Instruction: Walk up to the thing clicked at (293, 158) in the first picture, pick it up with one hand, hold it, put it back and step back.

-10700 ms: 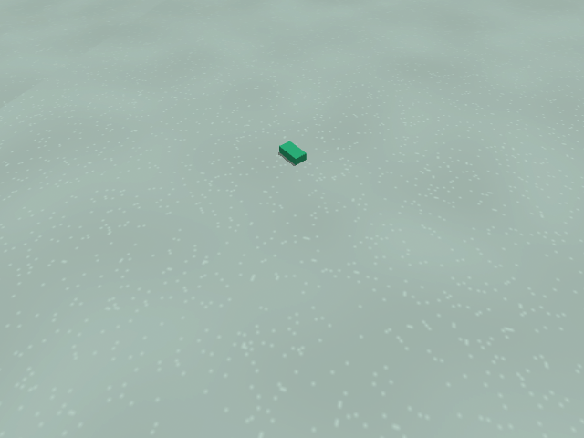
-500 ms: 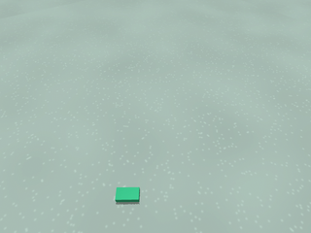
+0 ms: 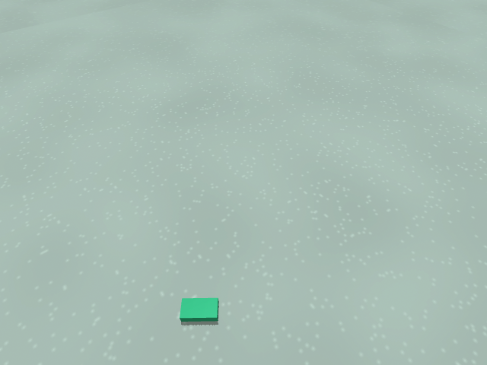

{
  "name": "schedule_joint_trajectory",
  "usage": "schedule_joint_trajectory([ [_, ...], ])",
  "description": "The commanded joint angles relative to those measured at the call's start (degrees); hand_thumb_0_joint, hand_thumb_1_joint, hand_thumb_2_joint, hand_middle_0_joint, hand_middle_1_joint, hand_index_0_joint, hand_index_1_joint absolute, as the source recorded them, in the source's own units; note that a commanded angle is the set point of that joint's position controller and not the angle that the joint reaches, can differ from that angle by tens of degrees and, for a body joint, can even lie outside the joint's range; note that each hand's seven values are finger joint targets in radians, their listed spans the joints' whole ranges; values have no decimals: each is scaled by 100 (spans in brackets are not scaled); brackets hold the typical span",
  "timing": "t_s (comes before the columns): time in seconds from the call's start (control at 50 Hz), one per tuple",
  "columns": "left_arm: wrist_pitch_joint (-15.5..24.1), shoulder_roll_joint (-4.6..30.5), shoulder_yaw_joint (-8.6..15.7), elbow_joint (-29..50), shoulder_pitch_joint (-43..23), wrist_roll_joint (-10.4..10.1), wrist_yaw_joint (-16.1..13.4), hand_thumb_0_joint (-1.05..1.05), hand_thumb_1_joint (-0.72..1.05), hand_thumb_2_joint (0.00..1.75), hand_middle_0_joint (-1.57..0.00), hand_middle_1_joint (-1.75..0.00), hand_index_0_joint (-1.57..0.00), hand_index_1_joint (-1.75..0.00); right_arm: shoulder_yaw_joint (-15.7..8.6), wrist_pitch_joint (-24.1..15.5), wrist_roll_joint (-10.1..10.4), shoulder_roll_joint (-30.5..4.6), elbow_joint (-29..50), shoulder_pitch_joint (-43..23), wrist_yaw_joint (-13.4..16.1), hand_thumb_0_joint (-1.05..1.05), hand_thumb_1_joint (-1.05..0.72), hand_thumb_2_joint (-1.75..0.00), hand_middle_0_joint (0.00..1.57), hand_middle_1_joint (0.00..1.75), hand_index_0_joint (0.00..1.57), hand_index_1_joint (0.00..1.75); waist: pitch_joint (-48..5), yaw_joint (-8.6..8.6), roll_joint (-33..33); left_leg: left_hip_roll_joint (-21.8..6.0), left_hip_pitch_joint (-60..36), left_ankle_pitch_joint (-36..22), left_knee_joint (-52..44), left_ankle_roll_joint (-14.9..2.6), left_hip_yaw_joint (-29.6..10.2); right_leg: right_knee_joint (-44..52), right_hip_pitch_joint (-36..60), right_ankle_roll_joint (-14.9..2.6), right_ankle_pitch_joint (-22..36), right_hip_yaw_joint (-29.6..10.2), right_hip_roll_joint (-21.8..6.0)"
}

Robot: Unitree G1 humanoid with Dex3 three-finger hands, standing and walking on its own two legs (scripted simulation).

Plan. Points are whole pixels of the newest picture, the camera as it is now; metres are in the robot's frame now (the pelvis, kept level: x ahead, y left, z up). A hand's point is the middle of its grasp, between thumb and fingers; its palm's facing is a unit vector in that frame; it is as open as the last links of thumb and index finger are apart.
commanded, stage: stand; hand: left
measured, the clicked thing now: (199, 309) +0.47 +0.19 -0.76
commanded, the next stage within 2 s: walk up in 0.60 s
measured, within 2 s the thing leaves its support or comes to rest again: neither
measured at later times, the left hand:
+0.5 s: hand out of the picture +0.07 +0.25 -0.16, palm faces -0.03 -0.94 -0.35, open 7.4 cm
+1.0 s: hand out of the picture +0.09 +0.28 -0.16, palm faces -0.04 -0.92 -0.38, open 7.4 cm
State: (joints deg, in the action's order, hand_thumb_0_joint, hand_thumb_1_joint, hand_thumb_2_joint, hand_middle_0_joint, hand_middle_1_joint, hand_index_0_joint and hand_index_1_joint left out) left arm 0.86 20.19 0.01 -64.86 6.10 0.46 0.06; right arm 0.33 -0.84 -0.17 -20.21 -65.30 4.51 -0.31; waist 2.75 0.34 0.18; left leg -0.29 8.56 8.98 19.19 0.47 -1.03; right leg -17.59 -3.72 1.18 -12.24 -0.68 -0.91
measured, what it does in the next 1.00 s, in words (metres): stands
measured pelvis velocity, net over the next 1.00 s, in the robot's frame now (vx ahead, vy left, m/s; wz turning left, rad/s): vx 0.03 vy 0.02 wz -0.02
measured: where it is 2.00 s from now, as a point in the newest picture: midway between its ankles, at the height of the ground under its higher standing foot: outside the picture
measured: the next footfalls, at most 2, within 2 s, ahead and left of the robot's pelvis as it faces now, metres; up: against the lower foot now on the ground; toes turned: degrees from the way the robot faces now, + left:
none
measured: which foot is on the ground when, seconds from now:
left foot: down 0.00-1.00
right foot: down 0.00-1.00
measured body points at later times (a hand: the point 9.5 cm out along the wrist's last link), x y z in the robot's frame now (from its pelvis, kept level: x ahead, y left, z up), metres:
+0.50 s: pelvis +0.00 +0.00 +0.00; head +0.01 +0.00 +0.45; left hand +0.07 +0.30 -0.13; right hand +0.08 -0.30 -0.13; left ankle +0.02 +0.12 -0.75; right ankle -0.03 -0.13 -0.75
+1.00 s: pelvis +0.03 +0.02 -0.01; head +0.05 +0.02 +0.44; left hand +0.09 +0.33 -0.14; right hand +0.09 -0.29 -0.14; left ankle +0.02 +0.12 -0.75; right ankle -0.03 -0.13 -0.75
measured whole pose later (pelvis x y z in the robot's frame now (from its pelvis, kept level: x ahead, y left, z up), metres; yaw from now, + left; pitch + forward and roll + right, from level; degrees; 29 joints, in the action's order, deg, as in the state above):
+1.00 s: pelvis +0.03 +0.02 -0.01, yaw -1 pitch -2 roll +0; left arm 1.3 22.2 0.8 -60.8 9.7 0.4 -0.8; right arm -2.3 0.3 -0.7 -19.5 -59.8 8.4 -1.3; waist 4.4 -0.1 -0.9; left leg 1.1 8.9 14.8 25.3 -1.4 0.6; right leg -24.0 -4.6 1.8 -17.6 -2.1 -2.4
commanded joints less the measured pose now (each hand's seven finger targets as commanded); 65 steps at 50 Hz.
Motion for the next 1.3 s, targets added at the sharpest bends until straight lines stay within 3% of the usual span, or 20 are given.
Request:
schedule_joint_trajectory([
  [0.0, 62, 1218, 246, 322, -154, 5, -63, 0, 90, 90, -20, -30, -20, -30, -230, -90, -20, -1238, 318, -199, 81, 0, -90, -90, 20, 30, 20, 30, -403, -29, 31, -696, -245, -954, -251, -124, -517, 274, -130, -178, 766, -364, -657],
  [0.2, 80, 1225, 238, 359, -148, 15, -59, 0, 90, 90, -20, -30, -20, -30, -244, -91, -16, -1240, 327, -169, 68, 0, -90, -90, 20, 30, 20, 30, -400, -9, -6, -669, -248, -719, -264, -129, -524, 335, -183, -197, 674, -385, -674],
  [0.3, 92, 1195, 229, 359, -54, 7, -59, 0, 90, 90, -20, -30, -20, -30, -242, -110, -17, -1258, 341, -166, 69, 0, -90, -90, 20, 30, 20, 30, -564, -50, 65, -710, -345, -1256, -172, -163, -496, 272, -18, -189, 1056, -367, -691],
  [0.42, 76, 1237, 244, 350, -67, 5, -66, 0, 90, 90, -20, -30, -20, -30, -240, -84, -15, -1231, 330, -116, 74, 0, -90, -90, 20, 30, 20, 30, -400, -31, -49, -665, -279, -843, -247, -149, -511, 323, -149, -197, 716, -360, -666],
  [0.56, 80, 1245, 242, 360, -18, 14, -60, 0, 90, 90, -20, -30, -20, -30, -236, -100, -14, -1233, 347, -100, 74, 0, -90, -90, 20, 30, 20, 30, -444, -36, -17, -691, -354, -1058, -197, -164, -499, 300, -114, -202, 924, -366, -685],
  [0.58, 141, 1406, 345, 447, 110, 22, -62, 0, 90, 90, -20, -30, -20, -30, -378, -46, -92, -1337, 471, -11, 21, 0, -90, -90, 20, 30, 20, 30, -638, -74, 128, -442, -420, -261, -17, -296, -282, 174, 6, -266, 364, -268, -484],
  [0.66, 158, 1497, 423, 514, 138, 88, -75, 0, 90, 90, -20, -30, -20, -30, -405, 32, -138, -1204, 601, 29, -40, 0, -90, -90, 20, 30, 20, 30, -16, -93, -293, -240, 355, 972, 194, -285, -197, 414, -316, -471, -960, -767, -743],
  [0.7, 162, 1520, 449, 580, 124, 97, -85, 0, 90, 90, -20, -30, -20, -30, -427, 22, -158, -1164, 658, 41, -52, 0, -90, -90, 20, 30, 20, 30, 291, -92, -397, -192, 559, 900, 274, -257, -204, 452, -504, -551, -1097, -911, -832],
  [0.72, 166, 1510, 449, 649, 91, 110, -85, 0, 90, 90, -20, -30, -20, -30, -441, 4, -155, -1177, 690, 92, -53, 0, -90, -90, 20, 30, 20, 30, 332, -60, -382, -242, 506, 696, 246, -263, -243, 369, -535, -563, -779, -872, -856],
  [0.76, 176, 1385, 410, 727, 28, 80, -81, 0, 90, 90, -20, -30, -20, -30, -463, -43, -141, -1193, 725, 203, -53, 0, -90, -90, 20, 30, 20, 30, 350, -5, -191, -412, 209, 6, 27, -333, -470, 35, -669, -426, 91, -523, -633],
  [0.8, 183, 1241, 364, 735, 140, 23, -84, 0, 90, 90, -20, -30, -20, -30, -476, -86, -106, -1263, 741, 281, -41, 0, -90, -90, 20, 30, 20, 30, -43, -46, 66, -687, -215, -994, 4, -506, -715, -376, -458, -276, 787, -172, -358],
  [0.84, 183, 1208, 323, 756, 277, 0, -104, 0, 90, 90, -20, -30, -20, -30, -516, -73, -91, -1340, 821, 249, -28, 0, -90, -90, 20, 30, 20, 30, -363, -89, 264, -802, -496, -1533, 80, -637, -751, -552, -332, -222, 1003, -78, -317],
  [0.94, 160, 1242, 296, 803, 441, -5, -160, 0, 90, 90, -20, -30, -20, -30, -613, 17, -51, -1392, 1002, 266, 3, 0, -90, -90, 20, 30, 20, 30, -768, -63, 513, -783, -895, -2317, 418, -642, -538, -682, -229, -238, 1186, 52, -260],
  [1.02, 170, 1373, 329, 825, 597, 15, -197, 0, 90, 90, -20, -30, -20, -30, -613, 76, -27, -1311, 1146, 188, 4, 0, -90, -90, 20, 30, 20, 30, -728, -113, 208, -589, -366, -1833, 714, -555, -323, -756, 181, -335, 1538, -124, -409],
  [1.08, 170, 1582, 390, 813, 709, 27, -221, 0, 90, 90, -20, -30, -20, -30, -616, 95, -46, -1219, 1241, -31, -13, 0, -90, -90, 20, 30, 20, 30, -403, -188, -241, -320, 212, -892, 1054, -437, -104, -578, 230, -582, 1461, -606, -743],
  [1.1, 179, 1534, 362, 852, 427, 59, -238, 0, 90, 90, -20, -30, -20, -30, -559, 112, -38, -1101, 1184, -59, 4, 0, -90, -90, 20, 30, 20, 30, -306, -100, -283, -397, 150, -1224, 813, -320, -182, -446, 44, -583, 2039, -719, -955],
  [1.14, 168, 1464, 334, 935, 177, 23, -238, 0, 90, 90, -20, -30, -20, -30, -565, 86, -36, -1168, 1105, 51, 4, 0, -90, -90, 20, 30, 20, 30, -335, -1, -270, -490, -334, -1766, 591, -372, -270, -646, -206, -409, 2425, -392, -704],
  [1.2, 132, 1304, 302, 913, 62, -3, -236, 0, 90, 90, -20, -30, -20, -30, -566, 84, -31, -1227, 1023, 96, 6, 0, -90, -90, 20, 30, 20, 30, -342, -1, -109, -627, -620, -2281, 491, -464, -300, -722, -320, -246, 1990, -133, -450],
  [1.24, 122, 1254, 282, 868, 145, -11, -231, 0, 90, 90, -20, -30, -20, -30, -571, 90, -34, -1247, 994, 54, 16, 0, -90, -90, 20, 30, 20, 30, -478, -37, 72, -711, -773, -2294, 416, -513, -354, -749, -320, -232, 1692, -113, -417],
  [1.28, 127, 1240, 267, 806, 169, -3, -220, 0, 90, 90, -20, -30, -20, -30, -568, 93, -28, -1252, 1002, -70, 19, 0, -90, -90, 20, 30, 20, 30, -505, -66, 156, -717, -649, -1822, 299, -508, -378, -577, -182, -221, 1477, -159, -427],
])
